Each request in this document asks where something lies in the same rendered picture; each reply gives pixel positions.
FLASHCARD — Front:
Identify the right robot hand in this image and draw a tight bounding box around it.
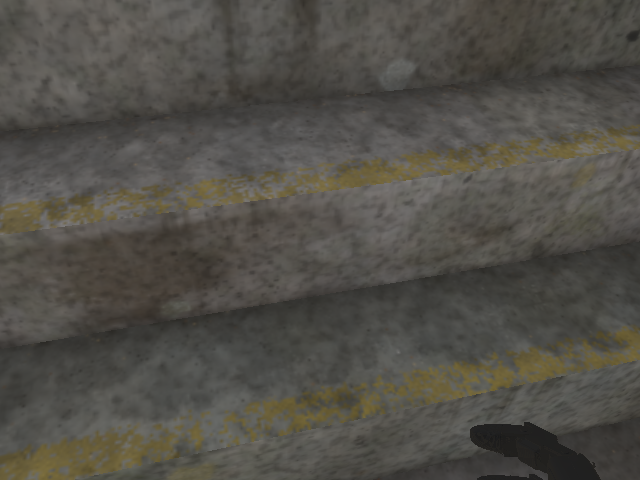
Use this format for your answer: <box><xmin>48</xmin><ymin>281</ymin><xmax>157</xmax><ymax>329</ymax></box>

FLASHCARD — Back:
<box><xmin>470</xmin><ymin>422</ymin><xmax>601</xmax><ymax>480</ymax></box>

